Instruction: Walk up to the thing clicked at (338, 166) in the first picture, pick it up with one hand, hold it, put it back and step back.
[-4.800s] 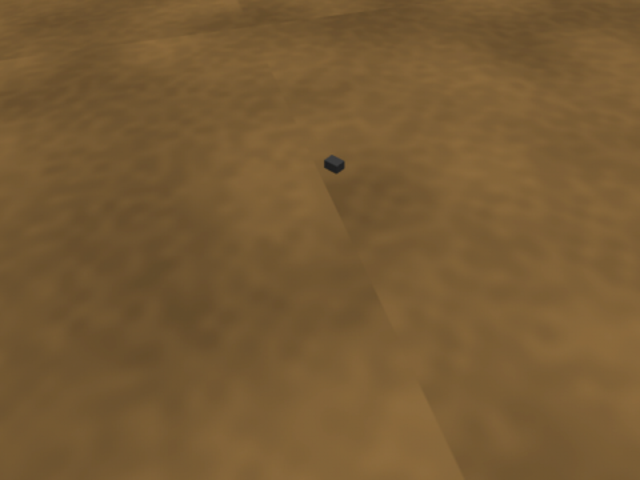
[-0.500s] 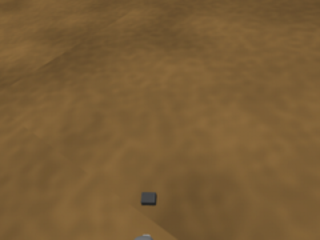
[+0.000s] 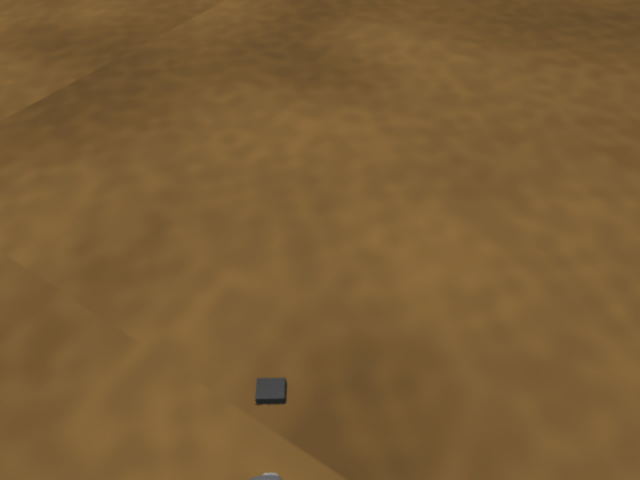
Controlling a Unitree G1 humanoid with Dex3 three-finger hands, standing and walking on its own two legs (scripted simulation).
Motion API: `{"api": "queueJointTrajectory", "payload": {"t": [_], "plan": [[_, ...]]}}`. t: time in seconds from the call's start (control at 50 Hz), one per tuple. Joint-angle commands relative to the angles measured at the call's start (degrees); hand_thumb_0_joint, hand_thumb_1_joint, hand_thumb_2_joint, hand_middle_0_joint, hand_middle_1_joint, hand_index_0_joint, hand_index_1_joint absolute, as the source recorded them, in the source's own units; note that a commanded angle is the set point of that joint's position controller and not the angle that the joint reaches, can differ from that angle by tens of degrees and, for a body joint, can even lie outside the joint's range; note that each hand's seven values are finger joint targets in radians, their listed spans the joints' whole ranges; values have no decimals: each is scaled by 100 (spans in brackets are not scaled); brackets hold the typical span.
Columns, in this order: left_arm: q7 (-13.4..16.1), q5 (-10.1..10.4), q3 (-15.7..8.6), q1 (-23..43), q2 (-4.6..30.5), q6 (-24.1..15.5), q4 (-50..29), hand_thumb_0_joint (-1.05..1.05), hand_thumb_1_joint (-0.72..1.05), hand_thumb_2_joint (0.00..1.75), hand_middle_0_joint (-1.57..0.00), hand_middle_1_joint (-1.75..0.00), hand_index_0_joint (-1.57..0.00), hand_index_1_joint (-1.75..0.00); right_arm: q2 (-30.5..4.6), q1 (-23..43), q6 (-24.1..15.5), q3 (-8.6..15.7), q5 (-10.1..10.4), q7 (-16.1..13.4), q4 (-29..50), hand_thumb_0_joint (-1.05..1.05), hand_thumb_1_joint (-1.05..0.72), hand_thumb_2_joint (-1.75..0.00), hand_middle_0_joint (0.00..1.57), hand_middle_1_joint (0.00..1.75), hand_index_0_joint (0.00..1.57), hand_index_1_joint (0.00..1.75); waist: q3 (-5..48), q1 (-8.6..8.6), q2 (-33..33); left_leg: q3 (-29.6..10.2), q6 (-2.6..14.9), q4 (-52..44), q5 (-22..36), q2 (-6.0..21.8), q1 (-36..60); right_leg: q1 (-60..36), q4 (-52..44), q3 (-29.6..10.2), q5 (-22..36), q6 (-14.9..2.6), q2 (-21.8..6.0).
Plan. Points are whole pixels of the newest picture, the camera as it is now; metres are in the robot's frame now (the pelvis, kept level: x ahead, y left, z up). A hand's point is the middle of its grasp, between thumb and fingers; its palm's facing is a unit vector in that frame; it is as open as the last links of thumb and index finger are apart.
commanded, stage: walk up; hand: left
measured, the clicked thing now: (271, 390) +0.48 +0.20 -0.72
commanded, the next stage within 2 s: stand in 1.50 s
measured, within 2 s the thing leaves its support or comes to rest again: neither
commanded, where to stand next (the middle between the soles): +0.08 -0.03 m, yaw +1 degrees
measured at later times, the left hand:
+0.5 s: hand out of the picture +0.11 +0.22 -0.13, palm faces -0.01 -0.95 -0.32, open 7.4 cm
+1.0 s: hand out of the picture +0.12 +0.23 -0.12, palm faces +0.02 -0.94 -0.33, open 7.4 cm
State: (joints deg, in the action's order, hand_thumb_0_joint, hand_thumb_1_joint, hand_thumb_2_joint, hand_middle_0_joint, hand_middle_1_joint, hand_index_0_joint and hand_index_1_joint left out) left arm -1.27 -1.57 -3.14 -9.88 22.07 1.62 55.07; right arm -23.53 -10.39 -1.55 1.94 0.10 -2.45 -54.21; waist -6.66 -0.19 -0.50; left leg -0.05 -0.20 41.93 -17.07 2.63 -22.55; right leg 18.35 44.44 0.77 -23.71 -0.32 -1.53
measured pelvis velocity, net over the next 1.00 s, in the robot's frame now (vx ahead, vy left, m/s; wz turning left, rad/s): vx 0.02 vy -0.02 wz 0.00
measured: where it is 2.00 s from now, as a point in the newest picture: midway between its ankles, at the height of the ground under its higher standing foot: outside the picture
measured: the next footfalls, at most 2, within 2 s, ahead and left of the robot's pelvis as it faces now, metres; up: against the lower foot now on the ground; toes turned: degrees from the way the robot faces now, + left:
none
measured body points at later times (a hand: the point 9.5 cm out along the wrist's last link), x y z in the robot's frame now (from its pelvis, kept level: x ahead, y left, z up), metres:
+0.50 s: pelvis +0.02 -0.03 +0.02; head +0.04 -0.02 +0.47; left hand +0.11 +0.27 -0.11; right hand +0.07 -0.34 -0.11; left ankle +0.04 +0.11 -0.71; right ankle +0.00 -0.12 -0.71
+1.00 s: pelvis +0.02 -0.02 +0.03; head +0.03 -0.02 +0.48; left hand +0.12 +0.28 -0.09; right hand +0.11 -0.32 -0.10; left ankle +0.04 +0.11 -0.71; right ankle +0.00 -0.12 -0.71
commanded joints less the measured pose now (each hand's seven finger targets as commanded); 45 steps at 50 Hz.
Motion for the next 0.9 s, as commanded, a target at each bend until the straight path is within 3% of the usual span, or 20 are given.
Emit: {"api": "queueJointTrajectory", "payload": {"t": [0.0,0.02,0.04,0.06,0.1,0.12,0.16,0.2,0.26,0.28,0.3,0.32,0.34,0.38,0.4,0.44,0.54,0.68,0.82,0.88], "plan": [[34,23,-274,229,1132,-57,-479,0,90,90,-20,-30,-20,-30,-1594,-379,-242,393,-87,-56,153,0,-90,-90,20,30,20,30,691,110,290,-1891,927,-1546,-471,1160,774,689,-251,-342,361,-311,-167],[32,9,-307,-32,1163,-57,-377,0,90,90,-20,-30,-20,-30,-1679,-141,-250,380,-102,-38,218,0,-90,-90,20,30,20,30,746,-55,382,-2171,1148,-1766,-873,1456,480,339,-90,-258,-253,-281,-82],[18,-10,-328,-184,1174,-73,-309,0,90,90,-20,-30,-20,-30,-1688,76,-239,358,-133,-33,259,0,-90,-90,20,30,20,30,634,-171,328,-2085,1118,-1719,-889,1429,100,60,-238,-320,-412,-299,-94],[1,-26,-337,-271,1147,-110,-262,0,90,90,-20,-30,-20,-30,-1538,238,-222,290,-135,-21,266,0,-90,-90,20,30,20,30,520,-269,185,-1675,876,-1475,-923,1150,-244,-196,-821,-519,-430,-371,-191],[-20,-59,-426,-81,1544,-180,-328,0,90,90,-20,-30,-20,-30,-1133,247,-141,204,-87,-20,222,0,-90,-90,20,30,20,30,154,-186,-1010,-38,247,4,-1092,-195,-821,-130,-2588,-2235,-1263,-838,-1134],[-27,-65,-439,126,1691,-191,-426,0,90,90,-20,-30,-20,-30,-1202,281,-129,226,-106,-54,170,0,-90,-90,20,30,20,30,19,-201,-1008,90,148,430,-1384,-297,-670,217,-2758,-2550,-1070,-1106,-1508],[-11,-33,-411,327,1545,-180,-510,0,90,90,-20,-30,-20,-30,-1250,-65,-159,243,-84,-24,12,0,-90,-90,20,30,20,30,45,-65,-660,7,140,442,-1223,-185,-257,252,-2478,-2054,-72,-1128,-1375],[40,-20,-341,445,1265,-200,-512,0,90,90,-20,-30,-20,-30,-1012,-238,-191,181,-46,17,-129,0,-90,-90,20,30,20,30,296,20,-682,132,162,-72,-478,-204,35,-194,-2098,-1383,1119,-883,-1008],[22,91,-250,650,1199,-164,-497,0,90,90,-20,-30,-20,-30,-988,-474,-279,176,-71,14,-269,0,-90,-90,20,30,20,30,780,166,-748,17,197,-1320,750,-114,1225,-19,-1491,-922,1682,-607,-833],[18,128,-182,622,1053,-167,-506,0,90,90,-20,-30,-20,-30,-1119,-431,-305,212,-114,3,-242,0,-90,-90,20,30,20,30,925,167,-462,-551,322,-1528,1057,214,1551,166,-1215,-788,1687,-469,-704],[19,174,-117,524,849,-172,-503,0,90,90,-20,-30,-20,-30,-1265,-345,-358,215,-173,-5,-178,0,-90,-90,20,30,20,30,1137,106,12,-1525,592,-1926,1205,857,1737,271,-754,-572,1434,-251,-382],[38,206,-115,296,844,-139,-339,0,90,90,-20,-30,-20,-30,-1506,-19,-366,229,-146,21,-118,0,-90,-90,20,30,20,30,1040,-107,391,-2231,1040,-2066,698,1419,1319,139,-656,-316,280,-122,-63],[73,157,-151,212,976,-144,-176,0,90,90,-20,-30,-20,-30,-1541,212,-332,244,-130,61,-119,0,-90,-90,20,30,20,30,846,-170,494,-2124,1153,-2047,361,1441,872,-294,-857,-337,-143,-183,-132],[72,97,-150,230,1014,-245,-77,0,90,90,-20,-30,-20,-30,-1203,391,-281,109,-115,95,-149,0,-90,-90,20,30,20,30,930,-225,317,-1062,651,-1666,1070,886,655,-936,-1744,-593,728,-276,-352],[70,106,-181,308,1121,-285,-47,0,90,90,-20,-30,-20,-30,-1063,316,-272,55,-79,97,-160,0,-90,-90,20,30,20,30,937,-132,184,-592,397,-1359,1476,470,632,-1071,-1951,-845,1397,-392,-510],[80,132,-178,540,1255,-316,-47,0,90,90,-20,-30,-20,-30,-1004,164,-260,42,-47,91,-287,0,-90,-90,20,30,20,30,907,34,227,-209,187,-1276,1440,159,892,-902,-1938,-1023,2040,-528,-781],[111,157,-117,661,1102,-292,132,0,90,90,-20,-30,-20,-30,-981,337,-229,28,-41,86,-387,0,-90,-90,20,30,20,30,1029,21,-31,-331,332,-1399,1999,410,1413,-859,-2059,-637,2354,-316,-562],[103,141,-115,968,1002,-261,283,0,90,90,-20,-30,-20,-30,-945,522,-160,29,-66,81,-515,0,-90,-90,20,30,20,30,800,87,-166,-265,226,-1751,1455,365,1407,-881,-2505,-661,1748,-279,-567],[80,141,-127,960,990,-249,431,0,90,90,-20,-30,-20,-30,-924,701,-191,5,-88,86,-581,0,-90,-90,20,30,20,30,828,5,-66,-317,198,-2054,1684,431,1516,-1145,-2610,-560,1986,-188,-516],[66,126,-121,1012,995,-238,459,0,90,90,-20,-30,-20,-30,-906,758,-191,-2,-100,92,-594,0,-90,-90,20,30,20,30,736,3,-68,-337,187,-2183,1405,422,1496,-1072,-2729,-580,1673,-163,-515]]}}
